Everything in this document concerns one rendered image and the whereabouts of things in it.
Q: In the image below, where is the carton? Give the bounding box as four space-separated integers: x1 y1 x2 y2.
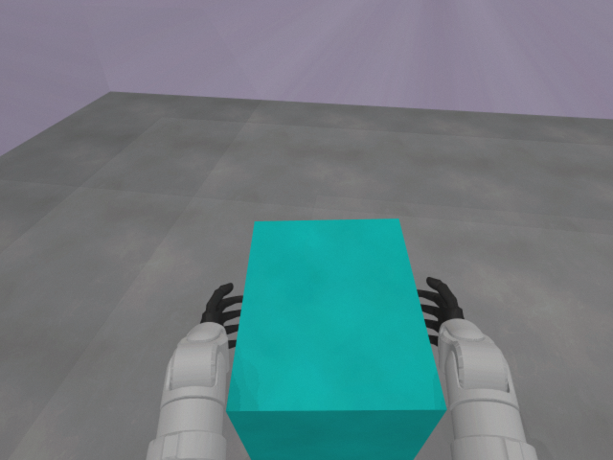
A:
226 218 447 460

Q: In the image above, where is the right robot forearm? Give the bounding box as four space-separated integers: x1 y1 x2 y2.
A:
438 318 538 460

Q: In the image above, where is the left robot forearm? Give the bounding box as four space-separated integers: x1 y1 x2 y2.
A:
146 322 230 460

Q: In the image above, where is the left robot hand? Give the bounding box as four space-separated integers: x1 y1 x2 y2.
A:
200 283 243 349

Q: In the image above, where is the right robot hand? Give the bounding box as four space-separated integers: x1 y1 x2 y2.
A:
417 277 464 347

